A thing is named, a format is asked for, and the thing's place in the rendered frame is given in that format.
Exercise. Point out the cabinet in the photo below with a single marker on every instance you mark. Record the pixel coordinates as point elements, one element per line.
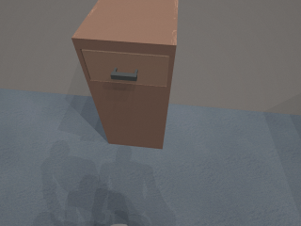
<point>131,114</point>

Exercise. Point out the handle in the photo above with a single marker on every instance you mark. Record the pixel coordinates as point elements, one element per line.
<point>124,76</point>

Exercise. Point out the drawer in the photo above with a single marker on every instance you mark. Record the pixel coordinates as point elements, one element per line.
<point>151,69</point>

